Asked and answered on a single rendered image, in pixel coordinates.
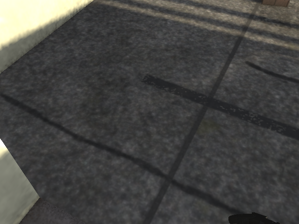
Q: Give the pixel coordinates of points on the robot right hand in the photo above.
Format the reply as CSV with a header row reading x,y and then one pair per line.
x,y
253,218

